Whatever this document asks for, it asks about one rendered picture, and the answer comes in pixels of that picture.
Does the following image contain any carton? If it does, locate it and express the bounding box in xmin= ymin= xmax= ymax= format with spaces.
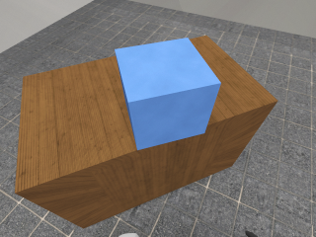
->
xmin=115 ymin=38 xmax=221 ymax=150

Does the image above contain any pedestal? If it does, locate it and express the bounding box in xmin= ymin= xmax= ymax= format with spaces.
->
xmin=15 ymin=36 xmax=277 ymax=229

